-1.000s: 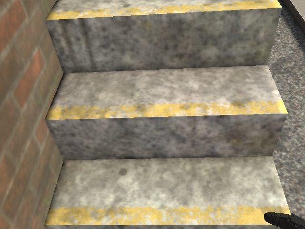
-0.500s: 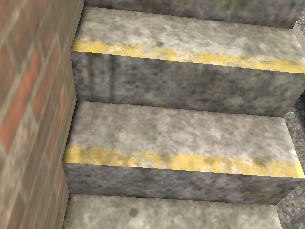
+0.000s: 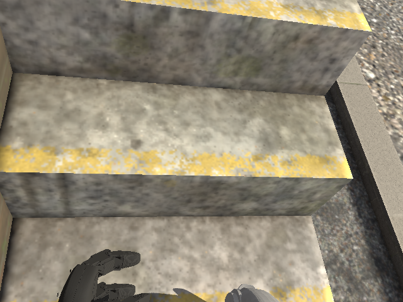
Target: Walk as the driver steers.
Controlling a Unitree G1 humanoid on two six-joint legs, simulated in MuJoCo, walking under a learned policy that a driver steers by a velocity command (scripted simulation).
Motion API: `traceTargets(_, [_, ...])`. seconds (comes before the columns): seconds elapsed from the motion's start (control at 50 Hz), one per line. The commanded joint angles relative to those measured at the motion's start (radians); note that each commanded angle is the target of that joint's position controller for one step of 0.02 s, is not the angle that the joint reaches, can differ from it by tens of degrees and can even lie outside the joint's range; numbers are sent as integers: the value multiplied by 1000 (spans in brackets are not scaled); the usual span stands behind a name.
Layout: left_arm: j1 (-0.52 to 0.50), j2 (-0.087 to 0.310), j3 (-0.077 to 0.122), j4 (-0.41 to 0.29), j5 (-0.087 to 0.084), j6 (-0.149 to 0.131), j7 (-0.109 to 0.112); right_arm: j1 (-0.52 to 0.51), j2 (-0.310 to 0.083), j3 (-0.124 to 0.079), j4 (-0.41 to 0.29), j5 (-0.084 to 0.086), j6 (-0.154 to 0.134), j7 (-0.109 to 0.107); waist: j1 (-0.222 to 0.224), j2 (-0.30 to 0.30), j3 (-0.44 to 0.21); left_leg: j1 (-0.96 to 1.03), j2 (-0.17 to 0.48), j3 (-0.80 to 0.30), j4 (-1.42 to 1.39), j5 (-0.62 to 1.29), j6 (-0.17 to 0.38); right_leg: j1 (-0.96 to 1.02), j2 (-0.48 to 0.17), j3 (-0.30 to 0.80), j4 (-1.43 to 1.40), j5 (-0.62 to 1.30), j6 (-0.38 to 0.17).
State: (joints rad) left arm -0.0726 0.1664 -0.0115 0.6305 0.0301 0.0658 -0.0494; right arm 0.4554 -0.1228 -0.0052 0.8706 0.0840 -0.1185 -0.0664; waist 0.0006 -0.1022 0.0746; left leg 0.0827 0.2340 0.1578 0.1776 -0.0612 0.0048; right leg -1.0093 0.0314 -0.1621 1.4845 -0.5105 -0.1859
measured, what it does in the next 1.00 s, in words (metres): climbs: right foot 0.20 m higher, then left foot 0.21 m higher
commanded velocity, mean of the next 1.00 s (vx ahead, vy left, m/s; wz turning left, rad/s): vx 0.49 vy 0.00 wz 0.00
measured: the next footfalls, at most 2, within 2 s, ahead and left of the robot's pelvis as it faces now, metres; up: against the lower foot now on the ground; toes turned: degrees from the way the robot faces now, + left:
right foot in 0.02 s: +0.12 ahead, -0.12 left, +0.20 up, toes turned -4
left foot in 0.38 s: +0.38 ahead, +0.10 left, +0.41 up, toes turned +2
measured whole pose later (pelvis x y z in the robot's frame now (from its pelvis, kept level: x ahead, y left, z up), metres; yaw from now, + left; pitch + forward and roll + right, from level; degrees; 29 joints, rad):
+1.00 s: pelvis +0.41 -0.06 +0.44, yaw +1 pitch -1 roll -8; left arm 0.07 -0.02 -0.03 0.59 0.04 0.01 0.02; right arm 0.37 -0.25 -0.07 0.91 -0.01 -0.03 0.01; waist 0.02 0.16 0.03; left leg -0.19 0.17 -0.05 0.67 -0.20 0.12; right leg -0.73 0.00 -0.21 1.27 -0.59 -0.02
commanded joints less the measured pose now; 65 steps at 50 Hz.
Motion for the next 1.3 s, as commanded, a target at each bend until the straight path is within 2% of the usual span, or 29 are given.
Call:
traceTargets(0.02, [270,133,65,-57,3,-32,10,-126,-345,-93,-111,-12,-46,53,198,546,-558,3,58,-103,758,1903,237,789,127,98,-553,-105,13])
traceTargets(0.06, [375,332,146,19,30,-48,13,-335,-184,-78,-260,-33,-77,70,215,-12,-475,-792,-341,-181,1665,141,121,1005,-318,991,-981,385,-145])
traceTargets(0.08, [399,258,142,62,35,-81,9,-404,-60,-60,-298,-87,-90,40,187,164,-433,-1007,-360,-385,2195,3,125,1053,-349,981,-1019,600,-207])
traceTargets(0.14, [501,126,103,296,62,-130,28,-535,149,44,-420,-110,-66,3,64,52,-63,-1424,-263,-511,2435,-251,224,841,-355,693,-1043,417,-75])
traceTargets(0.18, [349,1,48,326,50,-135,48,-461,70,33,-405,-78,-4,-3,-73,71,68,-1370,-316,-445,2382,-397,222,605,-287,372,-1226,440,8])
traceTargets(0.22, [315,45,45,352,27,-170,27,-521,47,31,-433,-30,43,-18,-102,34,146,-1442,-342,-329,2388,-547,205,543,-273,202,-1340,562,1])
traceTargets(0.26, [271,74,41,367,-50,-180,30,-619,11,41,-486,-34,53,-32,-150,126,191,-1138,-320,-177,1803,-499,179,314,-158,-7,-1513,822,38])
traceTargets(0.3, [323,221,72,285,-156,-205,69,-258,-115,6,-314,-32,61,7,-215,160,-191,-248,-396,49,1248,-229,128,284,-160,42,-1370,1784,-60])
traceTargets(0.32, [266,398,123,273,-158,-234,57,18,-137,-27,-200,-35,73,-8,-355,37,-384,-110,-386,65,1198,-93,80,495,-226,83,-1154,2271,-46])
traceTargets(0.34, [244,424,138,276,-160,-237,41,93,-182,-35,-130,-36,83,-8,-378,39,-490,-135,-434,29,881,-6,44,712,-191,61,-884,2196,-6])
traceTargets(0.36, [431,241,115,238,-138,-232,1,-40,-200,-33,-136,-79,75,-36,-179,273,-497,-110,-251,-395,451,-157,205,678,20,174,-355,1561,98])
traceTargets(0.38, [584,142,90,269,-46,-228,-34,-184,-201,-51,-101,-108,89,-24,-20,368,-604,23,-99,-721,459,-35,344,530,176,363,108,513,144])
traceTargets(0.4, [537,81,77,235,14,-241,-32,-196,-153,-53,-57,-94,98,3,-21,200,-548,-92,-162,-589,581,90,347,452,201,437,335,446,132])
traceTargets(0.46, [371,-45,32,113,35,-197,18,-261,-22,-28,52,-119,59,20,45,80,-114,-385,-146,-465,445,-166,199,70,128,427,434,345,74])
traceTargets(0.5, [336,-65,14,58,36,-169,25,-247,-58,-34,77,-117,29,28,70,82,-49,-466,-130,-404,337,-175,221,-6,122,406,502,308,76])
traceTargets(0.58, [367,-6,32,75,-10,-109,48,-253,-95,-24,21,-116,9,-6,102,66,-57,-618,-15,-363,191,30,259,105,41,253,517,276,129])
traceTargets(0.64, [149,-72,11,-35,-22,-93,69,-53,-130,-34,62,-94,4,-29,15,162,10,-331,51,-442,123,-45,287,-312,-22,276,768,160,99])
traceTargets(0.74, [92,-84,-12,-105,14,-87,21,-13,-126,-50,51,-75,17,-63,-3,91,-51,-199,-24,-362,146,-41,263,-325,-128,172,484,254,132])
traceTargets(0.8, [63,-113,-31,-182,19,-70,11,-39,-158,-78,41,-74,37,-62,-12,217,-105,-123,-38,-320,104,104,225,-162,-188,185,51,222,161])
traceTargets(0.84, [-3,-97,-34,-210,-75,-42,32,79,-223,-106,21,-83,61,-18,-117,274,-174,-250,-11,-287,-38,200,214,327,-52,43,-411,-343,126])
traceTargets(0.86, [24,-136,-37,-185,-90,-49,45,145,-165,-90,70,-75,71,-3,-111,167,-234,-165,-26,-219,41,497,193,460,-42,43,-515,-57,135])
traceTargets(0.9, [273,-98,5,-107,-55,-78,60,-5,-254,-89,35,-59,65,59,79,106,-367,-319,-82,-92,193,567,105,781,-67,168,-531,199,86])
traceTargets(0.94, [392,-49,41,-48,-10,-57,77,-84,-271,-95,-7,-87,54,83,148,20,-398,-474,-134,-103,345,174,118,965,-49,193,-639,90,84])
traceTargets(0.98, [366,40,82,-18,42,-40,98,-27,-189,-83,-39,-109,83,85,94,-96,-257,-514,-170,-141,663,-243,138,786,-145,347,-792,-141,60])
traceTargets(1.02, [326,20,63,-40,63,-56,88,-126,-158,-79,-143,-116,95,83,64,-46,-155,-553,-223,-265,1224,-458,104,469,-263,560,-832,-124,-18])
traceTargets(1.12, [114,11,52,-47,61,-155,104,-223,-163,-61,-312,-104,99,44,-58,168,-115,-761,-274,-346,1793,-287,58,297,-335,575,-775,-75,-9])
traceTargets(1.2, [60,64,55,-80,59,-221,80,-111,-224,-70,-279,-79,114,35,-115,156,-128,-722,-272,-292,1648,-236,42,291,-337,484,-713,-46,3])
traceTargets(1.26, [-80,78,41,-138,96,-230,78,-184,-196,-48,-290,-72,98,42,-130,161,-137,-697,-258,-243,1437,-198,67,218,-353,411,-582,-30,24])
traceTargets(1.3, [-186,28,16,-165,77,-195,88,-124,-153,-30,-275,-70,97,27,-221,132,-99,-563,-172,-146,920,-39,93,84,-334,287,-459,-105,78])
Over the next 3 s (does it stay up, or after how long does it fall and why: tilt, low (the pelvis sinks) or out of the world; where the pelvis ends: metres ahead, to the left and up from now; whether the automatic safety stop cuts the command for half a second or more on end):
stays up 1.16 0.04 1.01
